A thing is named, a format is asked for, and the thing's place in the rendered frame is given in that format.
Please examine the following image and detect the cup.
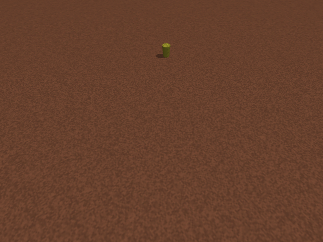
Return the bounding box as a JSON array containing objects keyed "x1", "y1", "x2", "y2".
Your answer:
[{"x1": 162, "y1": 43, "x2": 171, "y2": 57}]

